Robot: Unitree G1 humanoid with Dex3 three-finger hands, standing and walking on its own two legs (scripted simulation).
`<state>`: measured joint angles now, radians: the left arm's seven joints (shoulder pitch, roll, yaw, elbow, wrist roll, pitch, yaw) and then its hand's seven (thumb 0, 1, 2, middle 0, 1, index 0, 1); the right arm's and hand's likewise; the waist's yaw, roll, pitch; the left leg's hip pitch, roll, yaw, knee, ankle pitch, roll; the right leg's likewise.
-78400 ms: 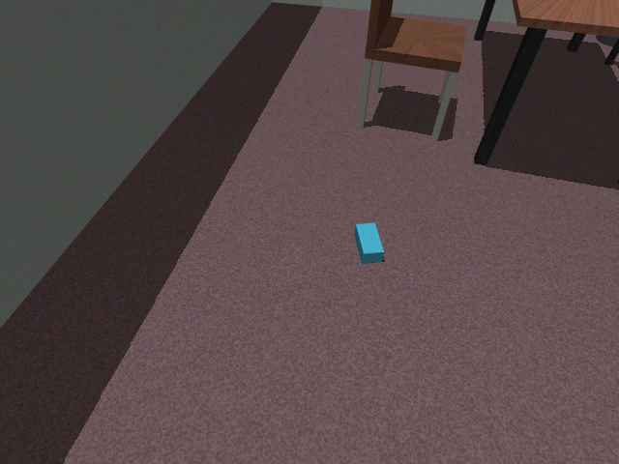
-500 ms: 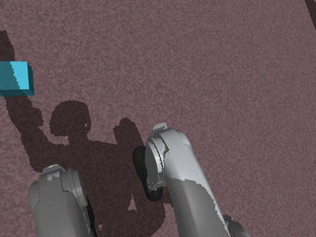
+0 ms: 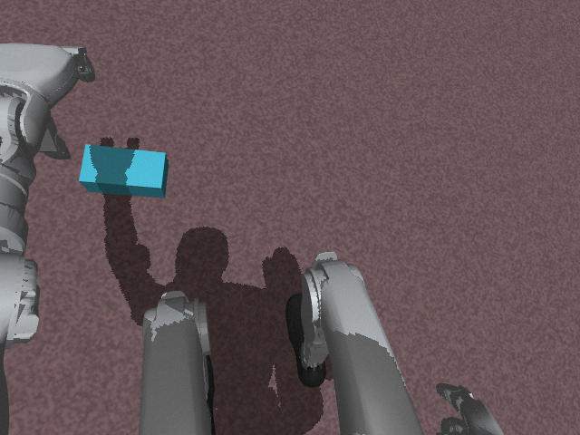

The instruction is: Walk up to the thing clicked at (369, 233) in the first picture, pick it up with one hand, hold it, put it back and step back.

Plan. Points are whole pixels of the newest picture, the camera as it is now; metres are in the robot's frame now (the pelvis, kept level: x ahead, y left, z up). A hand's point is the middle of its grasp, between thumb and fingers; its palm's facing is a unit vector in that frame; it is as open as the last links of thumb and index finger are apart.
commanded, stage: go down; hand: left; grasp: from above
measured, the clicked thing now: (127, 172) +0.62 +0.20 -0.42
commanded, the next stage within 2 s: none
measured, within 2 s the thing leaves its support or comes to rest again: neither
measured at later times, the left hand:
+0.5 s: hand (11, 61) +0.57 +0.23 +0.02, palm faces -0.46 +0.03 -0.89, open 9.8 cm
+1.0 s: hand out of the picture +0.58 +0.22 +0.06, palm faces -0.46 +0.05 -0.89, open 10.3 cm
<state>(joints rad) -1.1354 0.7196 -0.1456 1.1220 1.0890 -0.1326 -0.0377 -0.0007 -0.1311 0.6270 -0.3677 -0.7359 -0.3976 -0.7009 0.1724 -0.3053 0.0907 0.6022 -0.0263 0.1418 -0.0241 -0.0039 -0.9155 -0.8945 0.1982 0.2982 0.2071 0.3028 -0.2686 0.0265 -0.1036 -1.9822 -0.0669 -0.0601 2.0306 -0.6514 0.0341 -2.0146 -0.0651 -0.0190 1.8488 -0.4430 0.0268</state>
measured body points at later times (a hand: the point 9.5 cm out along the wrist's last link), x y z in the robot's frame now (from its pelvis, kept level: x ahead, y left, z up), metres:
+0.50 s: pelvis +0.03 +0.00 +0.06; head +0.24 +0.04 +0.46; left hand +0.59 +0.22 +0.07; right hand +0.02 -0.26 -0.05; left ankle +0.08 +0.10 -0.42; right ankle +0.16 -0.15 -0.41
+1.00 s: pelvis +0.03 -0.01 +0.10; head +0.24 +0.02 +0.50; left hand +0.60 +0.22 +0.11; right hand +0.04 -0.27 -0.01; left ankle +0.08 +0.10 -0.41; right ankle +0.16 -0.15 -0.41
